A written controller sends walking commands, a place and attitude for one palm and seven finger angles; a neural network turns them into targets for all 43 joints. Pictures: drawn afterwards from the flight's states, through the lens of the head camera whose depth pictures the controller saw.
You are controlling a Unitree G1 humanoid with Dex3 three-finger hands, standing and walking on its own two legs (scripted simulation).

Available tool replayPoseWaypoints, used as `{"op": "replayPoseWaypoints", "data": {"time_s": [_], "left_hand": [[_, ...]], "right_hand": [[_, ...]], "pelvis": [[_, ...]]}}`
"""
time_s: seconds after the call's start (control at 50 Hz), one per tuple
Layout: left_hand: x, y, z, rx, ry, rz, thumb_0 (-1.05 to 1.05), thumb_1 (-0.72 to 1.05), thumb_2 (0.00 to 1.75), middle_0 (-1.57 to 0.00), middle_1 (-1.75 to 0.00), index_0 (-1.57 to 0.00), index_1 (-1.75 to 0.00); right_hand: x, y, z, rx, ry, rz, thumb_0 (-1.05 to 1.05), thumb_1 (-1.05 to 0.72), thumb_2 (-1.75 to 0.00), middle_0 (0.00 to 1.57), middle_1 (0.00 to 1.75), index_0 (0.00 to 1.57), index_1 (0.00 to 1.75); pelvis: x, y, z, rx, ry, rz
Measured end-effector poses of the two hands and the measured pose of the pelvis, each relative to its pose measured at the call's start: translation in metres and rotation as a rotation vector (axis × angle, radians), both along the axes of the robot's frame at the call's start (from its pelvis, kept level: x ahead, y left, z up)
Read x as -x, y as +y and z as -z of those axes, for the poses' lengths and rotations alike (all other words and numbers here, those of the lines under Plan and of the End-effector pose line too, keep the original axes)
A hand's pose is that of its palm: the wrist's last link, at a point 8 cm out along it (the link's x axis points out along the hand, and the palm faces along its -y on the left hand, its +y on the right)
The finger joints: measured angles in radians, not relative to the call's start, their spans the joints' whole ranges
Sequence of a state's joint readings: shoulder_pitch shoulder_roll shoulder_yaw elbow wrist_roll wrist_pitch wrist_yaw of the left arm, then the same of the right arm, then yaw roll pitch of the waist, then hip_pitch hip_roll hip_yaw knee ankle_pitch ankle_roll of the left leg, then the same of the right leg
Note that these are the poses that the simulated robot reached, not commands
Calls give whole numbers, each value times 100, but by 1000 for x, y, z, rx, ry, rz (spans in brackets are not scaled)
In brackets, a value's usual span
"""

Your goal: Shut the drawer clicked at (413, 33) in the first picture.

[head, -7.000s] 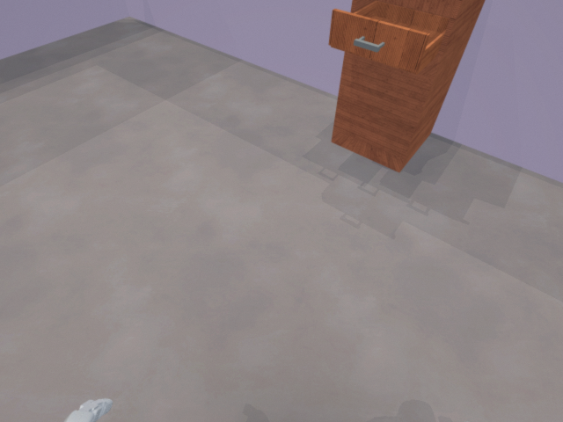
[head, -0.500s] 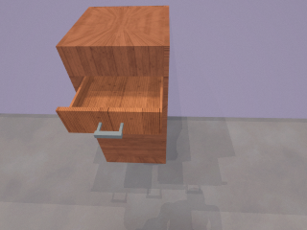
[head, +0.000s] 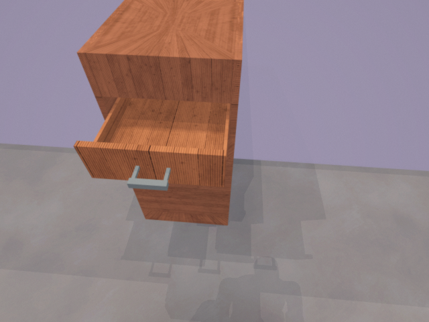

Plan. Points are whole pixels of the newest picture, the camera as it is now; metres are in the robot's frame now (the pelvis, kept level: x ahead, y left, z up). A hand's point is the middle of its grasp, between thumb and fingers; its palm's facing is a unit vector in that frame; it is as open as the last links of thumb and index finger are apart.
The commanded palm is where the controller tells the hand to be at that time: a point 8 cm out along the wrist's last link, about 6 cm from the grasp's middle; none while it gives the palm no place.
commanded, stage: look again from close up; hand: left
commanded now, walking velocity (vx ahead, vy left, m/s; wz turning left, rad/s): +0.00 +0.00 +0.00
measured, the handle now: (150, 177) +0.46 +0.20 -0.07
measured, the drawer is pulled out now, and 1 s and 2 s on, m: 0.21 0.21 0.21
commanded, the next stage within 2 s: shuffle to correct the standing spot in 0.44 s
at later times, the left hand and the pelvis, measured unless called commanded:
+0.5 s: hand out of the picture +0.01 +0.25 -0.18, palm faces +0.01 -0.97 -0.23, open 7.4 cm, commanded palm none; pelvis +0.00 +0.06 +0.00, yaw +0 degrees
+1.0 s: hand out of the picture -0.01 +0.19 -0.19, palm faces +0.06 -0.99 -0.15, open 7.4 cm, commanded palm none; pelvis +0.05 +0.03 -0.01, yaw +1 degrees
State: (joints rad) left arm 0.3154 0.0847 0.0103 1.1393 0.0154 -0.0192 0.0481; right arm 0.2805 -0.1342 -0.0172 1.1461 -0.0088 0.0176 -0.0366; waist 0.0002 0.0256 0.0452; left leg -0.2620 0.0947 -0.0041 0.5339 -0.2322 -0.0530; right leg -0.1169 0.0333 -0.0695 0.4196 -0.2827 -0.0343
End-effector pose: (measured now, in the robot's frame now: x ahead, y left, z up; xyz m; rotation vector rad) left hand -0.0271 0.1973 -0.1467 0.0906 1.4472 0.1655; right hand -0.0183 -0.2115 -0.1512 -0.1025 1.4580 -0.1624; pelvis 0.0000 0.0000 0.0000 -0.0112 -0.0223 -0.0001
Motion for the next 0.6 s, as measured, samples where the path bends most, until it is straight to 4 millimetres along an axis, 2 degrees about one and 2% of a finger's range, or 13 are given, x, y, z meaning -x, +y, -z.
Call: {"op": "replayPoseWaypoints", "data": {"time_s": [0.06, 0.14, 0.26, 0.42, 0.6], "left_hand": [[-2, 10, 1, -3, -19, 26, 0, 90, 90, -20, -30, -20, -30], [-11, 34, 9, -10, -42, 32, 0, 90, 90, -20, -30, -21, -30], [-28, 69, 8, -44, -97, 32, 0, 90, 90, -20, -30, -20, -30], [-34, 98, 0, -69, -94, 62, 0, 91, 90, -20, -29, -20, -30], [-24, 99, 0, -55, -47, 67, 0, 91, 90, -20, -29, -20, -30]], "right_hand": [[-17, 0, -1, 24, -60, -3, 1, -92, -90, 20, 30, 20, 30], [-37, 8, -2, 54, -141, -23, 1, -93, -90, 20, 30, 20, 30], [-51, 25, -6, 66, -180, -65, 1, -94, -90, 20, 30, 20, 30], [-48, 40, -10, 57, -172, -73, 1, -94, -90, 20, 30, 20, 30], [-28, 48, -8, 42, -105, -64, 1, -92, -90, 20, 30, 20, 30]], "pelvis": [[0, 10, 2, 9, 8, 6], [-2, 26, 9, 16, 0, -5], [-2, 45, 8, 7, -14, -3], [0, 59, 4, -6, 0, 4], [0, 64, 2, -11, 5, 7]]}}
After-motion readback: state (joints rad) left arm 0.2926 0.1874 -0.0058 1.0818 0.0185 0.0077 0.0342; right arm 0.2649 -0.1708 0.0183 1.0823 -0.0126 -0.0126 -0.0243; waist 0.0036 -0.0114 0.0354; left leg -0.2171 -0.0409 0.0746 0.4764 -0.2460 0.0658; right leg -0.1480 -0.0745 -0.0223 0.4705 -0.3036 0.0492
